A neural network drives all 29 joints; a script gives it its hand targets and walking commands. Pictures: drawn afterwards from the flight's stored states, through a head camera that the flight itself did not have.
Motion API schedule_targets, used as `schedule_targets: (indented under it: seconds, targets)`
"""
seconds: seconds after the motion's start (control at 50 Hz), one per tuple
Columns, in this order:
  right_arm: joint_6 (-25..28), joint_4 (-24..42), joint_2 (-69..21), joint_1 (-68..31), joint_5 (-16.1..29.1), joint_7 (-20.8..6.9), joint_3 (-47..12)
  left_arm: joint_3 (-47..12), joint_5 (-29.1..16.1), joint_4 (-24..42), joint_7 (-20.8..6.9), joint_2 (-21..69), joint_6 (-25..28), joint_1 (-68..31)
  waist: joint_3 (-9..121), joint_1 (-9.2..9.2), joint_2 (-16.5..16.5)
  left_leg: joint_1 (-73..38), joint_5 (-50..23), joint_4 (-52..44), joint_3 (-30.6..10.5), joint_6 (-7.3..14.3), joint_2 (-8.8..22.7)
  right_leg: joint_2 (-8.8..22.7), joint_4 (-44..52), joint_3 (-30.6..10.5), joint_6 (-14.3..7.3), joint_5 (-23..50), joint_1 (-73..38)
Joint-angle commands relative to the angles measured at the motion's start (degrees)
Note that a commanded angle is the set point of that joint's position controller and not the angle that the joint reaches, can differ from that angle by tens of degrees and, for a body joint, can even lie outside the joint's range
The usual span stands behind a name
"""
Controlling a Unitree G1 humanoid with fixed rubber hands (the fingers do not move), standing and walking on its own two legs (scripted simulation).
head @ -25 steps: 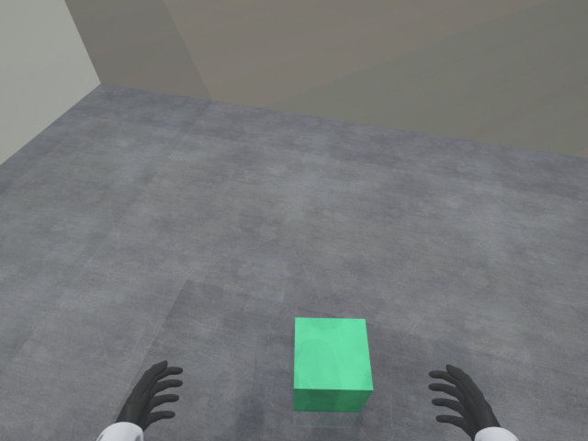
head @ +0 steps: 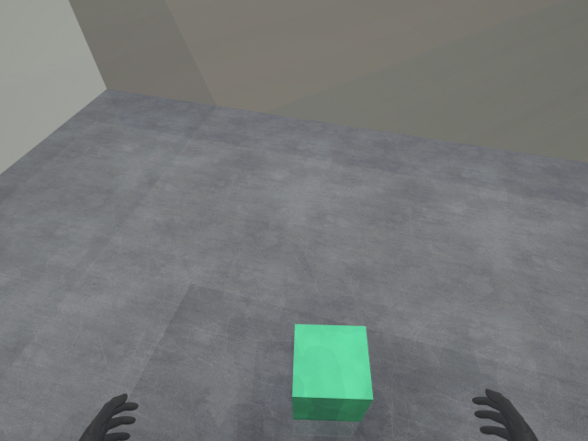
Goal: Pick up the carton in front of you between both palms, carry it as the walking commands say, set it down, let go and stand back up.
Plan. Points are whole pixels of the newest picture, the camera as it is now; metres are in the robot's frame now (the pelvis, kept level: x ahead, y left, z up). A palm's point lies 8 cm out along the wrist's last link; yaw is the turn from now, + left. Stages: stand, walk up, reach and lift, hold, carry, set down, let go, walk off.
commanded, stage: stand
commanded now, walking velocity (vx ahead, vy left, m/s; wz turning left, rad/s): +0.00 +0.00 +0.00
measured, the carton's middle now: (328, 374) +0.42 -0.08 -0.64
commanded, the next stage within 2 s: none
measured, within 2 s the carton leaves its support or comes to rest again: neither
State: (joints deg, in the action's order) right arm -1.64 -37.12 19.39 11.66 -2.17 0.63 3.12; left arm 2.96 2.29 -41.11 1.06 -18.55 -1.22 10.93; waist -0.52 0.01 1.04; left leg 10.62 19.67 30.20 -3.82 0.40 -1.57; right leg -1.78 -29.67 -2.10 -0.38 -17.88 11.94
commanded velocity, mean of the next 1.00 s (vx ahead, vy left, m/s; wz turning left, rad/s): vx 0.00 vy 0.00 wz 0.00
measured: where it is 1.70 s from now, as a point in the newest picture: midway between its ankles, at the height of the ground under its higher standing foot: outside the picture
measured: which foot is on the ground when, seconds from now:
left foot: down 0.00-1.00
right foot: down 0.00-1.00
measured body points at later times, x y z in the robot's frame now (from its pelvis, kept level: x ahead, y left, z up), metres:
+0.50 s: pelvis +0.00 +0.00 +0.01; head +0.00 +0.00 +0.45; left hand +0.13 +0.30 -0.10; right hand +0.13 -0.30 -0.09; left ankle -0.04 +0.12 -0.73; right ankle -0.02 -0.12 -0.73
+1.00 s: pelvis -0.02 +0.00 +0.01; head -0.02 +0.00 +0.46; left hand +0.09 +0.31 -0.10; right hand +0.10 -0.30 -0.10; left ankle -0.04 +0.12 -0.73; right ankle -0.02 -0.12 -0.73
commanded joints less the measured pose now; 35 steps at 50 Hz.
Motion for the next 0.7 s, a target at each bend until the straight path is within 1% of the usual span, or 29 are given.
schedule_targets:
  seconds: [0.0, 0.1, 0.22, 0.68]
  targets:
    - [1.33, 2.86, 7.26, -1.62, 0.07, 0.51, 1.52, 1.47, -0.11, 2.49, 0.44, -7.59, 1.33, -2.40, 4.49, -0.23, -1.13, -1.53, -20.98, -3.10, -3.02, -0.33, 4.64, 5.16, 3.50, -3.58, 0.11, 20.19, -2.60]
    - [1.62, 1.11, 7.92, -1.31, 0.23, 0.79, 1.26, 1.42, -0.21, 0.38, 0.58, -8.45, 1.62, -2.62, 4.39, -0.11, -1.08, -1.97, -22.96, -3.53, -3.29, -0.17, 4.91, 5.53, 4.03, -3.76, -0.03, 22.37, -4.24]
    - [1.93, -0.42, 8.30, -1.27, 0.37, 1.02, 0.95, 1.31, -0.34, -1.54, 0.54, -8.80, 1.86, -3.23, 3.93, 0.05, -0.87, -1.98, -23.33, -4.36, -3.58, -0.04, 5.19, 5.73, 4.69, -3.82, -0.21, 22.64, -5.29]
    - [2.74, -7.56, 10.23, -2.90, 0.72, 0.99, -0.02, 0.50, -0.76, -8.26, 0.04, -10.47, 2.15, -4.90, 1.10, 0.29, -0.60, -1.59, -16.92, -9.22, -4.96, 0.54, 6.11, 6.55, 8.68, -4.95, -0.82, 15.45, -5.72]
